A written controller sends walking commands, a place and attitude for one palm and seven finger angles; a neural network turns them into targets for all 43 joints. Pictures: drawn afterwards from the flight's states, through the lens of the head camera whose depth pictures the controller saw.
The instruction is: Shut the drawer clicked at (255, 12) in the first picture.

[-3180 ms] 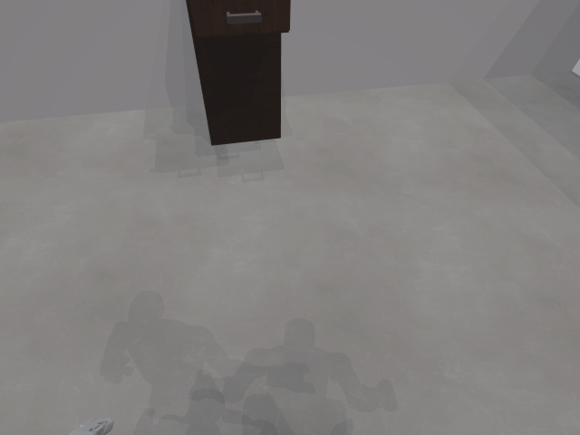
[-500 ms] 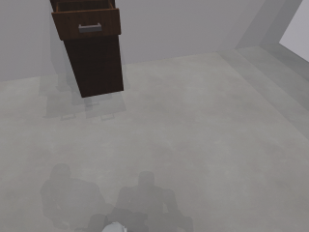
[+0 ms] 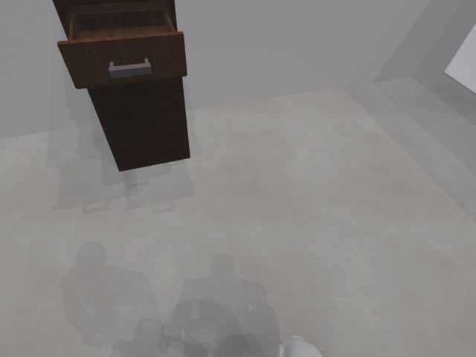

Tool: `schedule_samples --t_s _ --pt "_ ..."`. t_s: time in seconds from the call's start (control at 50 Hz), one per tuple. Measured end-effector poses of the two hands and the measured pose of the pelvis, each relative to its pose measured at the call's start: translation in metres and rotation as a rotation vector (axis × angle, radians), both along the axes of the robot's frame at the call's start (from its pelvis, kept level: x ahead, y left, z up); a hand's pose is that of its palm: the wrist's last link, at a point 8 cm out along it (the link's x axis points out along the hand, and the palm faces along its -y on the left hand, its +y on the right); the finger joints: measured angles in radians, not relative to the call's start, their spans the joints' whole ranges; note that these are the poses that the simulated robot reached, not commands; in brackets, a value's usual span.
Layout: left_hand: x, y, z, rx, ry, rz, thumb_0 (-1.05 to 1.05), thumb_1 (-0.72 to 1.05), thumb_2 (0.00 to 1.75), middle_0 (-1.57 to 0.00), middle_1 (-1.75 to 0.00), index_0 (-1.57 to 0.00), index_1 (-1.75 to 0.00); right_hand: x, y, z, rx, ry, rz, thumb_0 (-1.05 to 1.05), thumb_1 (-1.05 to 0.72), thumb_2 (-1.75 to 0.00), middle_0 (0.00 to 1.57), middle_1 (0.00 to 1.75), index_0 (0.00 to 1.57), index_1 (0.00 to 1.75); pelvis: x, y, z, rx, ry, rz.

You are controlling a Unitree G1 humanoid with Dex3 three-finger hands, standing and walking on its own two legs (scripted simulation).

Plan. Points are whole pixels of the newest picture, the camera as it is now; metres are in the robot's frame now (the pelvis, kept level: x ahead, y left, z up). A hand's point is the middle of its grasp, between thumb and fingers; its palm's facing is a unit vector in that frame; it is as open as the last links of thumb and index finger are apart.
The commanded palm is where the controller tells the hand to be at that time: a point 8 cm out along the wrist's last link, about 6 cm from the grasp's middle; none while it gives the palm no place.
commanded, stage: walk to a spot facing it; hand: left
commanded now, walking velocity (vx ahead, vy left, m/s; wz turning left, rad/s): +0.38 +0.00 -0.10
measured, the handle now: (130, 66) +0.88 +0.39 +0.00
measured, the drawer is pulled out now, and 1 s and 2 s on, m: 0.30 0.30 0.30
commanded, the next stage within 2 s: turn to face it in 0.56 s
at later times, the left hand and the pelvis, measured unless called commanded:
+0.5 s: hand (175, 312) +0.23 +0.14 -0.18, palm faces +0.11 -0.97 -0.19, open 7.2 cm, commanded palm none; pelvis +0.23 -0.04 -0.01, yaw +4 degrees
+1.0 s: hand (173, 220) +0.45 +0.19 -0.17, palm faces +0.24 -0.95 -0.20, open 7.4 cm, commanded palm none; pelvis +0.41 -0.01 -0.01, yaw +12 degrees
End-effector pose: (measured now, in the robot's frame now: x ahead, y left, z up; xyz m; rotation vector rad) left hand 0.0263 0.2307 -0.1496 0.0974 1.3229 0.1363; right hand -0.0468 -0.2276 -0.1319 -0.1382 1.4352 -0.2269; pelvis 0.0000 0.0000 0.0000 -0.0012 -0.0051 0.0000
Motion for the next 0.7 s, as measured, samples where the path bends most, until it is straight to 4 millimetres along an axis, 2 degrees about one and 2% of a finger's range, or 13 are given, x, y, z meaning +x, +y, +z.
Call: schedule_samples --t_s 0.08,0.14,0.18,0.22,0.26,0.3,0.4,0.44,0.5,0.56,0.64,0.7 --pt "0.081 -0.013 0.001 0.022 -0.059 -0.068 0.01 0.91 0.90 -0.19 -0.30 -0.20 -0.30 -0.008 0.003 -0.008 0.049 0.111 -0.068 0.00 -0.92 -0.90 0.20 0.30 0.20 0.30 0.040 -0.014 -0.007 0.009 -0.001 -0.012" --pt "0.144 -0.029 -0.001 0.041 -0.125 -0.112 0.01 0.91 0.90 -0.19 -0.30 -0.20 -0.30 -0.004 0.001 -0.019 0.089 0.189 -0.107 0.00 -0.92 -0.90 0.20 0.30 0.20 0.30 0.075 -0.030 -0.017 0.009 -0.004 -0.018" --pt "0.179 -0.039 -0.005 0.058 -0.191 -0.117 0.01 0.91 0.90 -0.20 -0.30 -0.20 -0.30 0.008 -0.005 -0.029 0.116 0.233 -0.114 0.00 -0.91 -0.90 0.20 0.30 0.20 0.30 0.098 -0.043 -0.029 0.016 -0.008 -0.011" --pt "0.197 -0.047 -0.004 0.061 -0.224 -0.101 0.01 0.91 0.90 -0.20 -0.30 -0.20 -0.30 0.032 -0.014 -0.034 0.125 0.236 -0.106 0.01 -0.91 -0.90 0.20 0.30 0.20 0.30 0.114 -0.050 -0.030 0.007 -0.016 -0.004" --pt "0.205 -0.053 -0.001 0.058 -0.215 -0.082 0.00 0.91 0.90 -0.20 -0.30 -0.20 -0.30 0.071 -0.025 -0.035 0.116 0.187 -0.086 0.01 -0.91 -0.90 0.20 0.30 0.20 0.30 0.130 -0.054 -0.025 -0.001 -0.019 0.003" --pt "0.206 -0.059 0.003 0.052 -0.183 -0.067 0.00 0.91 0.90 -0.20 -0.30 -0.20 -0.30 0.118 -0.035 -0.033 0.099 0.106 -0.056 0.01 -0.91 -0.90 0.20 0.30 0.20 0.30 0.147 -0.056 -0.018 -0.005 -0.016 0.009" --pt "0.206 -0.048 0.010 0.081 -0.114 -0.001 -0.01 0.95 0.89 -0.20 -0.30 -0.21 -0.30 0.241 -0.050 -0.021 0.066 -0.106 0.023 0.01 -0.91 -0.90 0.20 0.30 0.20 0.30 0.190 -0.056 -0.006 -0.012 -0.005 0.036" --pt "0.203 -0.045 0.008 0.071 -0.077 0.023 -0.01 0.95 0.89 -0.20 -0.30 -0.20 -0.30 0.284 -0.055 -0.015 0.041 -0.156 0.058 0.01 -0.93 -0.90 0.20 0.30 0.20 0.30 0.208 -0.052 -0.005 -0.017 -0.005 0.048" --pt "0.196 -0.042 0.001 0.046 -0.014 0.067 0.00 0.93 0.89 -0.20 -0.30 -0.20 -0.30 0.346 -0.054 -0.007 0.020 -0.216 0.123 0.01 -0.94 -0.90 0.20 0.30 0.19 0.30 0.234 -0.044 -0.006 -0.027 -0.007 0.067" --pt "0.190 -0.038 -0.009 0.015 0.059 0.118 0.00 0.92 0.90 -0.20 -0.30 -0.20 -0.30 0.404 -0.043 -0.002 0.002 -0.257 0.192 0.01 -0.94 -0.90 0.20 0.30 0.19 0.30 0.263 -0.031 -0.011 -0.037 -0.013 0.087" --pt "0.190 -0.028 -0.029 -0.028 0.172 0.165 0.00 0.91 0.90 -0.20 -0.30 -0.20 -0.30 0.469 -0.019 -0.005 -0.027 -0.322 0.260 0.01 -0.93 -0.90 0.20 0.30 0.19 0.30 0.303 -0.009 -0.026 -0.037 -0.018 0.100" --pt "0.210 -0.017 -0.028 -0.032 0.205 0.165 0.01 0.91 0.89 -0.20 -0.30 -0.20 -0.30 0.489 -0.003 -0.005 -0.027 -0.323 0.260 0.01 -0.92 -0.90 0.20 0.30 0.20 0.30 0.324 0.001 -0.024 -0.024 -0.025 0.099"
